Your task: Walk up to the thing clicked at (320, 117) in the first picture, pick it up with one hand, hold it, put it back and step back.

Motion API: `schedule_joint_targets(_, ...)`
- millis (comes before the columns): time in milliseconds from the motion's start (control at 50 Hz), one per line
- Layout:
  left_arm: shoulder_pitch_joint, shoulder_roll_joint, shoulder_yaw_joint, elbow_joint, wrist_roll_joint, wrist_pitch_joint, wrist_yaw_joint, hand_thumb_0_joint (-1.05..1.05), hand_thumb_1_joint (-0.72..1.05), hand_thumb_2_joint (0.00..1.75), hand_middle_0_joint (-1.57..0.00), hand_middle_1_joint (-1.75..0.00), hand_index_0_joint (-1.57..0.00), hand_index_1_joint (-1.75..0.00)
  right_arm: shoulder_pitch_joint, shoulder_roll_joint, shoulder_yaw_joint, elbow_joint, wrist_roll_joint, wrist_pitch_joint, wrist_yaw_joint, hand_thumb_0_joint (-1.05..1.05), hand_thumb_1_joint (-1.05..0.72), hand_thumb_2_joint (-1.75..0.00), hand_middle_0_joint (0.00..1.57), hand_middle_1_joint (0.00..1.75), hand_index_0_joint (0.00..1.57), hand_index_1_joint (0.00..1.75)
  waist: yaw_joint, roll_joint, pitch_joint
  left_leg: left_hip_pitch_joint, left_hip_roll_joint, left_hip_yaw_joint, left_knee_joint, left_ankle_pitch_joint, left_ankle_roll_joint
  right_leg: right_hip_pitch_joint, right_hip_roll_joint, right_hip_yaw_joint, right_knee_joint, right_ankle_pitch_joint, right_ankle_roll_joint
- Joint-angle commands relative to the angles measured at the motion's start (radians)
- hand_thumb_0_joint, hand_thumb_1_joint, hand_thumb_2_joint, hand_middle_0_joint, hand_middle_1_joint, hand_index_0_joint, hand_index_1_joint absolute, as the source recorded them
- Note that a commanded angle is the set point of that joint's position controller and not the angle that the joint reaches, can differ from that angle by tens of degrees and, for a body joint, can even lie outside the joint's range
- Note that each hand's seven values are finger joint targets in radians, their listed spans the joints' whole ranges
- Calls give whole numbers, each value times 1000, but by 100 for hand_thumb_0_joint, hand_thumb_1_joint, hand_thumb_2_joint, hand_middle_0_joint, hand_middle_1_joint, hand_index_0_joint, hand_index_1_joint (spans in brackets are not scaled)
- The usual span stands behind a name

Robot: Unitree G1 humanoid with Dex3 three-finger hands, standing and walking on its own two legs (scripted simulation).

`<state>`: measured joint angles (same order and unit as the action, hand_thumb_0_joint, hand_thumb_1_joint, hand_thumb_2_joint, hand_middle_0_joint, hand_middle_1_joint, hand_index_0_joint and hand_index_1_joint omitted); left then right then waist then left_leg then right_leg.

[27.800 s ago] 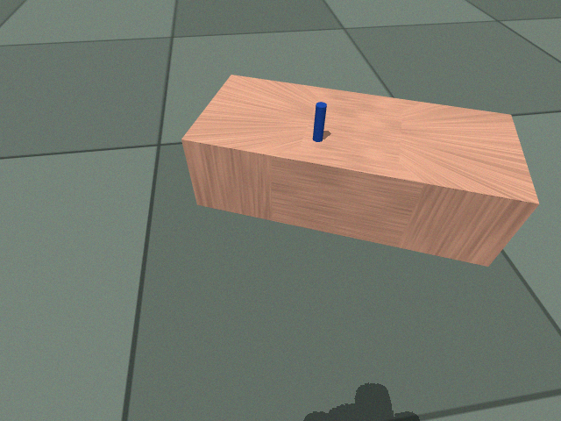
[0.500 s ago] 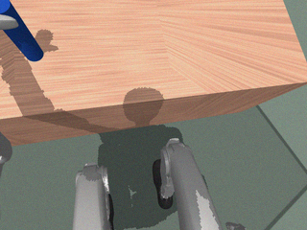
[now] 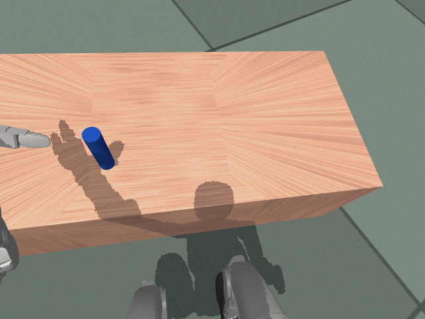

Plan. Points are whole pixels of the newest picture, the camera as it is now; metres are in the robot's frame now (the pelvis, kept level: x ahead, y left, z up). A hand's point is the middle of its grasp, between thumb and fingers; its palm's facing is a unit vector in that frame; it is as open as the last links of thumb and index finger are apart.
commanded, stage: home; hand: left
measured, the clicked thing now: (100, 150) +0.54 +0.20 -0.20
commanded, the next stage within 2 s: none
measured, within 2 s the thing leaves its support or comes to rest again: neither
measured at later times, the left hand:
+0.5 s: hand (62, 231) +0.30 +0.20 +0.00, palm faces +0.16 -0.94 -0.31, open 17.3 cm
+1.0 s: hand (82, 296) +0.21 +0.17 +0.00, palm faces +0.15 -0.95 -0.29, open 17.5 cm
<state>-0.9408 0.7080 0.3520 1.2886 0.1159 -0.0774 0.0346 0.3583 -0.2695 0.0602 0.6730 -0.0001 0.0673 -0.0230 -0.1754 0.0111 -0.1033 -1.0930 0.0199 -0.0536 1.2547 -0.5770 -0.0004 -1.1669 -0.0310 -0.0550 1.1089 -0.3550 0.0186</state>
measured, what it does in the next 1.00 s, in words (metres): rises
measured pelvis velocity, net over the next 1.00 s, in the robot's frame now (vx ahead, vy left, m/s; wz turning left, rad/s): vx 0.04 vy -0.02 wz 0.04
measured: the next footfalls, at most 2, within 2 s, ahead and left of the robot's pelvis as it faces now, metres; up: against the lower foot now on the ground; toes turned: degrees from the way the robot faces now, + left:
none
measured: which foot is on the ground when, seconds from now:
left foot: down 0.00-1.00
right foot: down 0.00-1.00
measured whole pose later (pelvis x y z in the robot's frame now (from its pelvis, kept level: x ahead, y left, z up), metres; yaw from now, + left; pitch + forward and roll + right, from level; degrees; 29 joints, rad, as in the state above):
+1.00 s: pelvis +0.04 -0.02 +0.08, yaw +2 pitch +5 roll -1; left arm 0.36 0.20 -0.02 0.20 -0.02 0.17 0.15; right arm 0.22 -0.20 0.04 0.56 0.01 -0.06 -0.15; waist -0.01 0.02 -0.06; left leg -0.42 0.02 -0.05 0.80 -0.47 -0.03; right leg -0.53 -0.03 -0.07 0.76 -0.32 0.00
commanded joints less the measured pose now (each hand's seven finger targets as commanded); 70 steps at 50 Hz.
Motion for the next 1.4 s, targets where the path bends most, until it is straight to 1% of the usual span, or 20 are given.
schedule_joint_targets(0, -6, 29, -50, -127, -25, 2, -8, 0, -59, 4, -6, -6, -6, -6, 152, -192, -84, -62, 17, -17, -6, 0, -89, -90, 20, 30, 20, 30, 41, 111, -396, 319, 9, 9, -280, 429, -20, 435, 33, -10, -153, 218, -68)
schedule_joint_targets(20, -99, -8, -90, -259, -35, 0, -10, 0, -57, 5, -6, -6, -6, -6, 143, -188, -89, -101, 21, -25, -8, 0, -89, -90, 20, 30, 20, 30, 26, 126, -477, 374, 12, 12, -281, 520, -25, 479, 36, -12, -155, 298, -70)
schedule_joint_targets(40, -78, -3, -94, -330, -41, 3, -9, 0, -57, 4, -5, -5, -5, -5, 126, -175, -86, -116, 30, -29, -7, 0, -89, -90, 20, 30, 20, 30, 46, 131, -504, 397, 7, 15, -305, 520, -27, 528, 34, -11, -171, 300, -67)
schedule_joint_targets(100, 220, 17, -44, -333, -56, 38, 16, 0, -57, 4, -5, -5, -5, -5, 109, -183, -105, -117, 47, -29, -25, 0, -89, -90, 20, 30, 20, 30, 80, 55, -448, 389, -1, 21, -368, 463, -17, 625, 33, -4, -228, 275, -59)
schedule_joint_targets(140, 145, -7, -80, -552, -74, 34, 32, 0, -54, 6, -6, -6, -6, -6, 97, -162, -110, -137, 54, -35, -42, 0, -89, -90, 20, 30, 20, 30, 77, 83, -487, 446, -6, 28, -406, 454, -13, 699, 32, 5, -268, 282, -56)
schedule_joint_targets(200, 308, -34, -79, -678, -92, 49, 75, 0, -54, 7, -7, -7, -7, -7, 64, -134, -105, -149, 59, -50, -69, 0, -89, -90, 20, 30, 20, 30, 112, 115, -387, 483, -14, 41, -467, 429, -15, 727, 33, 7, -322, 251, -56)
schedule_joint_targets(300, 463, -131, -122, -804, -108, 60, 103, 0, -53, 8, -7, -7, -7, -7, -5, -106, -94, -171, 52, -79, -104, 0, -89, -90, 20, 30, 20, 30, 113, 98, -236, 532, -14, 55, -527, 390, -6, 735, 35, 11, -385, 220, -54)
schedule_joint_targets(420, 815, -314, -239, -962, -146, 100, 101, 0, -51, 8, -6, -7, -6, -7, -75, -84, -91, -195, 42, -104, -112, 0, -90, -90, 20, 30, 20, 30, 148, 97, -202, 608, -11, 58, -572, 426, -15, 803, 37, -10, -411, 241, -56)
schedule_joint_targets(460, 1004, -416, -309, -930, -155, 129, 91, 0, -53, 7, -6, -6, -6, -6, -116, -80, -91, -221, 44, -111, -109, 0, -90, -90, 20, 30, 20, 30, 141, 23, -150, 602, -10, 60, -577, 432, -10, 803, 40, -17, -423, 255, -48)
schedule_joint_targets(480, 945, -388, -304, -1026, -158, 130, 93, 0, -49, 9, -6, -7, -6, -7, -129, -80, -91, -223, 45, -111, -110, 0, -90, -90, 20, 30, 20, 30, 138, 11, -174, 609, -12, 63, -575, 424, -4, 823, 37, -16, -428, 261, -43)
schedule_joint_targets(580, 1158, -398, -325, -1143, -163, 165, 96, 0, -52, 8, -6, -6, -6, -6, -189, -67, -80, -248, 47, -125, -117, 0, -90, -90, 20, 30, 20, 30, 145, -61, -81, 593, -23, 74, -589, 372, 12, 823, 29, -15, -462, 230, -22)
schedule_joint_targets(640, 1093, -340, -288, -1296, -157, 162, 108, 0, -54, 6, -5, -5, -5, -5, -196, -66, -78, -248, 42, -135, -129, 0, -90, -90, 20, 30, 20, 30, 135, -12, -105, 634, -24, 75, -587, 382, 13, 823, 25, -4, -455, 243, -23)
schedule_joint_targets(660, 1184, -373, -300, -1241, -156, 172, 107, 0, -54, 6, -5, -6, -5, -6, -200, -56, -70, -257, 39, -140, -131, 0, -90, -90, 20, 30, 20, 30, 142, -24, -76, 622, -28, 75, -588, 382, 13, 825, 23, -6, -458, 240, -22)
schedule_joint_targets(740, 1121, -346, -288, -1350, -146, 171, 117, 0, -55, 6, -5, -5, -5, -5, -194, -42, -62, -248, 27, -156, -146, 0, -90, -90, 20, 30, 20, 30, 131, 25, -94, 645, -35, 78, -576, 363, 17, 827, 12, 7, -457, 240, -20)
schedule_joint_targets(800, 1246, -417, -326, -1241, -140, 188, 115, 0, -57, 5, -5, -5, -5, -5, -192, -38, -62, -248, 16, -169, -148, 0, -90, -90, 20, 30, 20, 30, 133, 3, -69, 634, -36, 73, -577, 351, 17, 819, 12, 3, -458, 224, -23)
schedule_joint_targets(960, 1345, -423, -334, -1212, -134, 209, 117, 0, -57, 4, -5, -5, -5, -5, -208, -44, -67, -263, 17, -184, -135, 0, -90, -90, 20, 30, 20, 30, 171, -38, -52, 593, -36, 62, -583, 341, 14, 830, 17, -20, -465, 185, -23)
schedule_joint_targets(1080, 1279, -389, -308, -1278, -134, 200, 122, 0, -59, 3, -4, -5, -4, -5, -208, -50, -73, -272, 23, -195, -128, 0, -90, -90, 20, 30, 20, 30, 173, -7, -27, 573, -31, 58, -597, 293, 11, 802, 23, -20, -461, 129, -28)
schedule_joint_targets(1100, 1204, -292, -262, -969, -32, 140, 64, 0, -55, 5, -5, -5, -5, -5, -167, -166, -127, -67, -91, -141, -73, 0, -90, -90, 20, 30, 20, 30, 183, 45, 20, 655, 34, -31, -667, 315, 1, 843, -43, 53, -449, 138, -64)
schedule_joint_targets(1180, 1210, -283, -285, -843, -41, 70, 7, 0, -59, 3, -5, -5, -4, -5, -165, -165, -137, -50, -72, -96, -21, 0, -90, -90, 20, 30, 20, 30, 189, 58, -16, 734, 38, -41, -700, 261, 36, 866, -54, 64, -496, 121, -68)
schedule_joint_targets(1380, 1137, -247, -289, -560, -71, 47, 2, 0, -57, 4, -5, -5, -5, -5, -143, -187, -140, 79, -51, -76, 0, 0, -90, -90, 20, 30, 20, 30, 179, 13, 124, 771, 45, -70, -809, 332, 16, 931, -65, 74, -610, 153, -45)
